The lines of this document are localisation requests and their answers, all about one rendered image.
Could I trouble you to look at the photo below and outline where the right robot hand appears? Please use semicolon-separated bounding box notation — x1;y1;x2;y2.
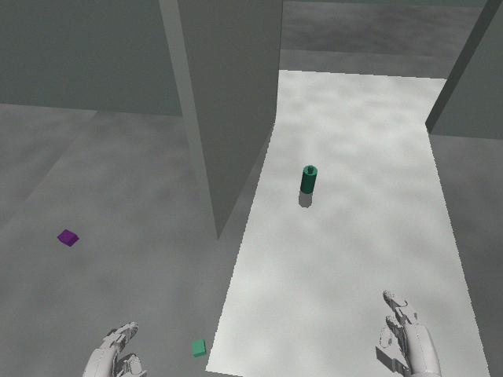
376;290;442;377

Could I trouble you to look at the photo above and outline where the left robot hand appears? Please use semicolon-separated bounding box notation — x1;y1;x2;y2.
81;322;146;377

